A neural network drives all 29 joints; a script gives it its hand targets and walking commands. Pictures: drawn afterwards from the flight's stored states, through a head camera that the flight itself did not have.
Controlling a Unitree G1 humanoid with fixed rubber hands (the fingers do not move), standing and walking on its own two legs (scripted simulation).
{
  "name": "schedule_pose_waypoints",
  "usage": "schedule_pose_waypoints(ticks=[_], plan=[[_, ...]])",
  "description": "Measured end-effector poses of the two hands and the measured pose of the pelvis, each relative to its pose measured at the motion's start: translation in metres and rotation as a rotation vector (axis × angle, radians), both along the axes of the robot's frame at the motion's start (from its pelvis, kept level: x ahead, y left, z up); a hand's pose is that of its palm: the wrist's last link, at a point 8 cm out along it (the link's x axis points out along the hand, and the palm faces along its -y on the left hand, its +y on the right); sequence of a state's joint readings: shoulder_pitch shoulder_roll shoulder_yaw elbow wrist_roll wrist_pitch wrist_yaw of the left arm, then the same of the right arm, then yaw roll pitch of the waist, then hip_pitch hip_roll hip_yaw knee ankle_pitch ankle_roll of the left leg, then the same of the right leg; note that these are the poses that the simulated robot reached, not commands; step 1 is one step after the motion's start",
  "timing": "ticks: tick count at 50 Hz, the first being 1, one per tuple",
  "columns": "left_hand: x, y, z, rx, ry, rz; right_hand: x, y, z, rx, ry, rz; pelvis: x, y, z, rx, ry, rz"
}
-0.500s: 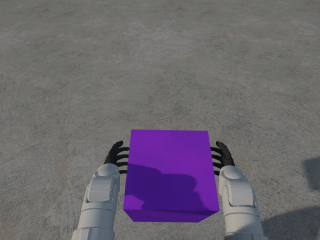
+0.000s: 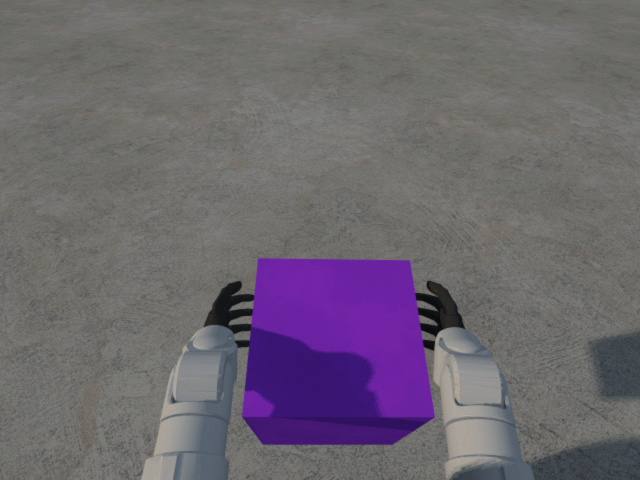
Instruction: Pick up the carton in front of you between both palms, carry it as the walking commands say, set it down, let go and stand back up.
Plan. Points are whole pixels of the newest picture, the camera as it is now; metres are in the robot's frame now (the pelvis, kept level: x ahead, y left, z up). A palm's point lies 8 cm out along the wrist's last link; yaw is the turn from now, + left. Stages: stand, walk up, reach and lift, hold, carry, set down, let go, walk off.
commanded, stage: carry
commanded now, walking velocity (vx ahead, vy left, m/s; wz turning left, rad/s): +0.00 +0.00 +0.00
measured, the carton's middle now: (330, 359) +0.32 +0.00 -0.05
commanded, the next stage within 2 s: hold in 1.34 s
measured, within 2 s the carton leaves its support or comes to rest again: neither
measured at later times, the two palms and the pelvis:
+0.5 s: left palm (213, 350) +0.27 +0.15 +0.04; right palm (452, 354) +0.27 -0.15 +0.05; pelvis -0.02 +0.00 +0.00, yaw +0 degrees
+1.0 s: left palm (214, 370) +0.24 +0.14 +0.04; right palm (464, 375) +0.25 -0.15 +0.05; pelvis -0.05 +0.00 +0.00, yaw +0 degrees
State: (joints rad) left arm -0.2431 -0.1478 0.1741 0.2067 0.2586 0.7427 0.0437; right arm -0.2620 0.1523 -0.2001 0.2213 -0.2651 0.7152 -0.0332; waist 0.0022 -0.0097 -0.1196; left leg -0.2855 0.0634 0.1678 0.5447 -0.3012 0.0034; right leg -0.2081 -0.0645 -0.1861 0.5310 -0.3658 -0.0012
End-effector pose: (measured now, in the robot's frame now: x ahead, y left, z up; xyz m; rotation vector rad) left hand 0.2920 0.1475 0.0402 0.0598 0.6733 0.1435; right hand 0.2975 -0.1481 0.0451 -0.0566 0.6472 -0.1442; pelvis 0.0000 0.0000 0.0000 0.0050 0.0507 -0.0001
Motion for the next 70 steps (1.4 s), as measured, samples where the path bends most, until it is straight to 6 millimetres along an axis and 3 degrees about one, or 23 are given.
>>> schedule_pose_waypoints(ticks=[14, 43, 70], plan=[[-0.006, 0.002, -0.005, 0.001, 0.003, 0.0, -0.008, 0.002, -0.006, 0.002, 0.004, -0.002, -0.003, 0.003, -0.001, -0.003, -0.006, -0.002], [-0.043, -0.004, 0.005, 0.002, 0.004, -0.005, -0.046, -0.005, 0.003, 0.006, 0.007, -0.006, -0.041, -0.003, 0.004, -0.003, -0.031, -0.005], [-0.057, -0.012, 0.005, -0.003, 0.003, -0.015, -0.061, -0.014, 0.002, 0.0, 0.008, -0.003, -0.053, -0.01, 0.006, 0.003, -0.086, -0.021]])
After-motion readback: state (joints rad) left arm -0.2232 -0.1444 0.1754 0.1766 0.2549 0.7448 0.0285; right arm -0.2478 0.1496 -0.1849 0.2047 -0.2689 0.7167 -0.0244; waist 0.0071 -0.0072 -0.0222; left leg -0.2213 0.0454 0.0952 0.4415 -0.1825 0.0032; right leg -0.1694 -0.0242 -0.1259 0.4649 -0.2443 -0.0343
